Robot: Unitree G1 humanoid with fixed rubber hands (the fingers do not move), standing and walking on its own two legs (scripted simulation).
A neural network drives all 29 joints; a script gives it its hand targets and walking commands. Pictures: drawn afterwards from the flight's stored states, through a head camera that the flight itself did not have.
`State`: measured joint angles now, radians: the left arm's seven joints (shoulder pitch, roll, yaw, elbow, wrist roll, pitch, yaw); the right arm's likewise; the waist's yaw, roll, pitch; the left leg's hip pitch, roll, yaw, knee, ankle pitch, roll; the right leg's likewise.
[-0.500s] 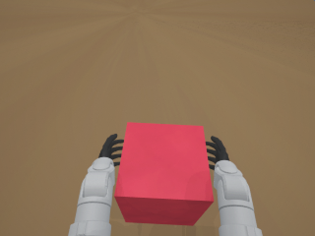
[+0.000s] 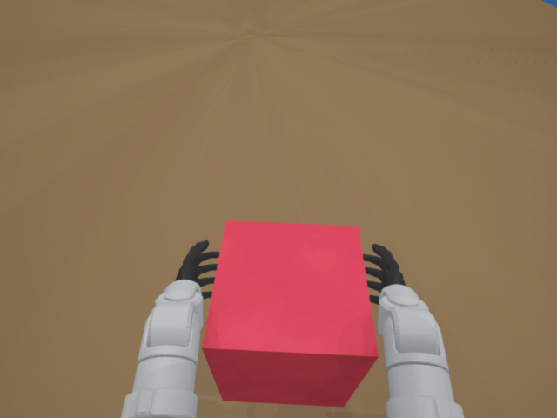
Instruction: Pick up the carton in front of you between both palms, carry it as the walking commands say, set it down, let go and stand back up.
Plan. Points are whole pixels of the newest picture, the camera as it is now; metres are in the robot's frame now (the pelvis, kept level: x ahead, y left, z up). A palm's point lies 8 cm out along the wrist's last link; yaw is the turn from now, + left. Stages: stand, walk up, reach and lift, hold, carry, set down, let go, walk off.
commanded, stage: hold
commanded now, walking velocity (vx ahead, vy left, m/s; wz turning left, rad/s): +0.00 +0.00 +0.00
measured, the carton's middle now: (287, 317) +0.29 +0.00 -0.04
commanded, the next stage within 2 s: set down in 0.12 s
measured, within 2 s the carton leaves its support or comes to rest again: neither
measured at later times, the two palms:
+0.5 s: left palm (189, 285) +0.31 +0.16 +0.02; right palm (379, 284) +0.32 -0.14 +0.02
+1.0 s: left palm (219, 313) +0.38 +0.15 -0.20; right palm (358, 324) +0.36 -0.15 -0.20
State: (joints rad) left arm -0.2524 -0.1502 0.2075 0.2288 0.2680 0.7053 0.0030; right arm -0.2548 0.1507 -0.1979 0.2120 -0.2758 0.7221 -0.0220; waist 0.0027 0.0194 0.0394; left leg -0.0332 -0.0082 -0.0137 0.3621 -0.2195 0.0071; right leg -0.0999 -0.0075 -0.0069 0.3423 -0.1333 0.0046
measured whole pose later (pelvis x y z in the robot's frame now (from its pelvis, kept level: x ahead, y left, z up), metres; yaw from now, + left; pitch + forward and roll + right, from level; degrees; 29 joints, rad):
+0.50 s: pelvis -0.04 -0.01 -0.02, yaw +4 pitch -6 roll +0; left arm -0.71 -0.15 0.61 0.70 0.53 0.52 -0.08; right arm -0.69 0.21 -0.61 0.61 -0.50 0.56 0.01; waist -0.02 0.02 0.12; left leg -0.26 -0.04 -0.11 0.65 -0.29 0.00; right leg -0.29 0.06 0.05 0.60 -0.21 -0.01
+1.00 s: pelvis -0.04 +0.01 -0.13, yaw +4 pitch +36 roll +0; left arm -0.71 -0.09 0.35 0.58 0.22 0.20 0.02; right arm -0.63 0.16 -0.49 0.44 -0.23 0.21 -0.03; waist -0.06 0.04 -0.13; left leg -1.38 -0.11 -0.08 1.18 -0.43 0.01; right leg -1.41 0.06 0.08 1.14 -0.37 0.04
